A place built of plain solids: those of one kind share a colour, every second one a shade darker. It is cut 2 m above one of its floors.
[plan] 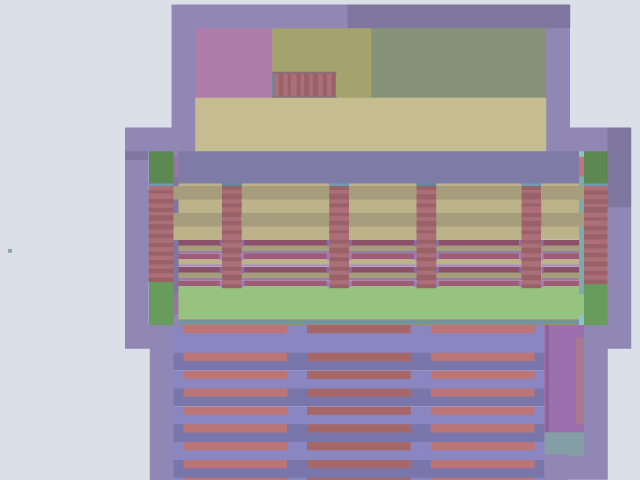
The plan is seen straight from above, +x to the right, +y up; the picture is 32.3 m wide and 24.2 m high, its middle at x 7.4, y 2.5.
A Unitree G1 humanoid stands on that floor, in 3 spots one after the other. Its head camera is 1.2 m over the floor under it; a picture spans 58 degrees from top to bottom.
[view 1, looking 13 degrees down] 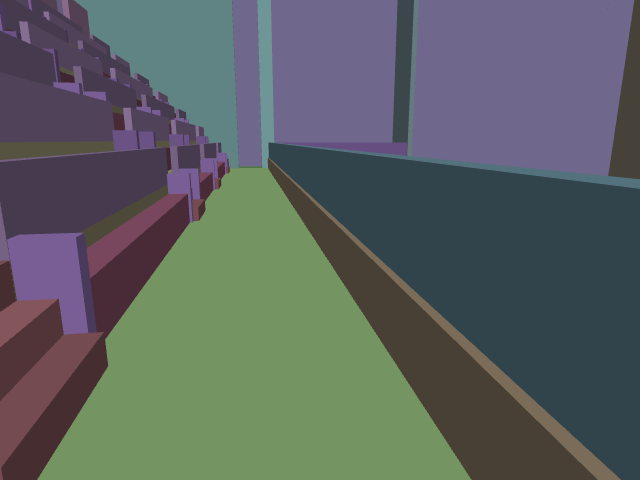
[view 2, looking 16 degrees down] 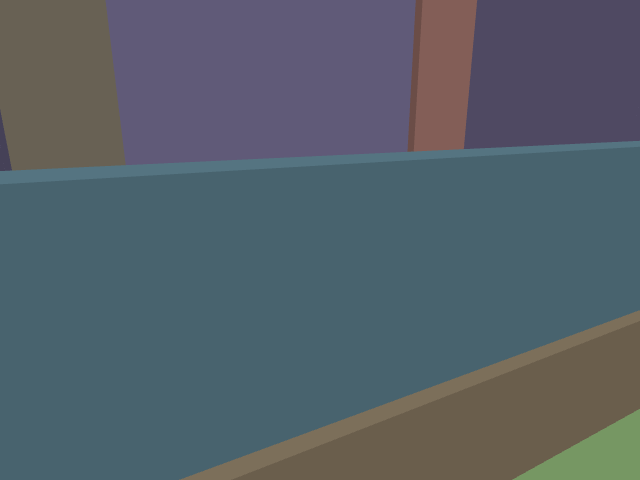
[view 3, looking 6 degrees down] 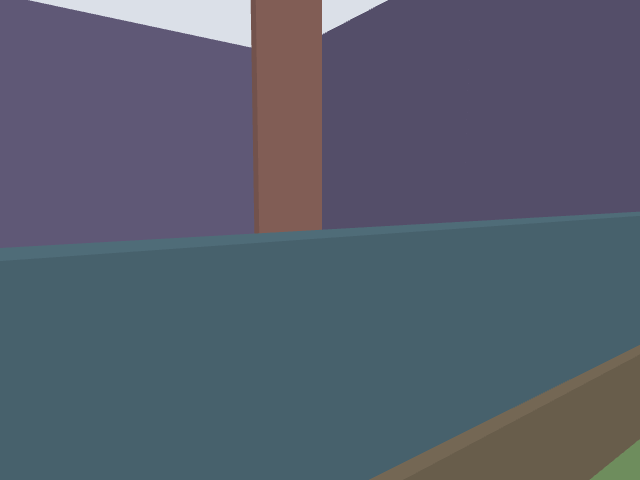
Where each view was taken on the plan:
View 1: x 1.16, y -0.74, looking -9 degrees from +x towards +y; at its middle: parapet_front_plaster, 4.93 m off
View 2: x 16.66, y -0.74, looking -118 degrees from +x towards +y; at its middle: rail_front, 0.94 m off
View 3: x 11.36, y -0.74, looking -125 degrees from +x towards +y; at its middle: rail_front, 0.98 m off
